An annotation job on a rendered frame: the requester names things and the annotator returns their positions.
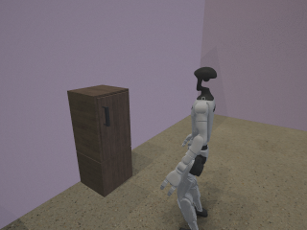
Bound right robot shin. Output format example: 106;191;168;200
187;183;202;212

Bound robot right hand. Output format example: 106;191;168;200
182;134;193;149

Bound robot left hand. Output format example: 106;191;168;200
160;170;182;196

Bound handle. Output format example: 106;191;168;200
102;106;110;127

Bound cupboard door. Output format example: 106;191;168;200
96;91;131;161

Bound humanoid robot head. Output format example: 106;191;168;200
194;67;217;102

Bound left robot upper arm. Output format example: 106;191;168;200
193;101;209;146

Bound robot left forearm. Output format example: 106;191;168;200
176;136;204;175

